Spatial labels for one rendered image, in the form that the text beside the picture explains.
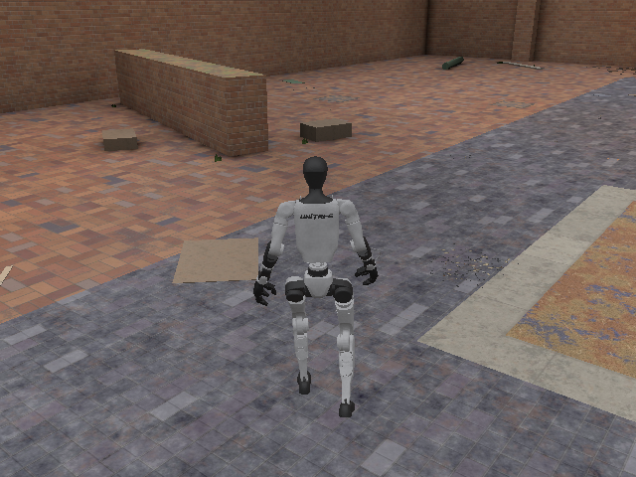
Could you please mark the robot left foot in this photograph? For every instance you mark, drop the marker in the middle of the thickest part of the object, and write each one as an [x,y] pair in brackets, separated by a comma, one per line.
[304,387]

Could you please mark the robot left hand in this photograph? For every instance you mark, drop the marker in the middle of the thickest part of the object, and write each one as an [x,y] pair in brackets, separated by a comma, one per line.
[258,291]

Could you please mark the robot right hand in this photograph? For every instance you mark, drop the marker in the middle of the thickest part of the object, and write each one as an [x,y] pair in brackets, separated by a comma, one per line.
[363,271]

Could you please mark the robot right thigh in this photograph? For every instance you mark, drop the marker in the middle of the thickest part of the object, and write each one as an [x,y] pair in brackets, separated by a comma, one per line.
[342,291]

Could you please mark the robot right forearm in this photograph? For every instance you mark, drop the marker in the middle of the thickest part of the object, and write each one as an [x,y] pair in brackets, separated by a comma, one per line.
[367,257]

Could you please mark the left robot upper arm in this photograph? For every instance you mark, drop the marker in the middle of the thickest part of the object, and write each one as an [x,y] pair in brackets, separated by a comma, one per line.
[284,211]

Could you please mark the robot left forearm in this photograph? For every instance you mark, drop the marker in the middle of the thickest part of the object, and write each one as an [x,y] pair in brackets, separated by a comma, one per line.
[267,266]

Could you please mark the right robot upper arm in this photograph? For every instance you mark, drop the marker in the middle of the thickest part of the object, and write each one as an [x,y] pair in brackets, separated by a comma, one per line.
[347,209]

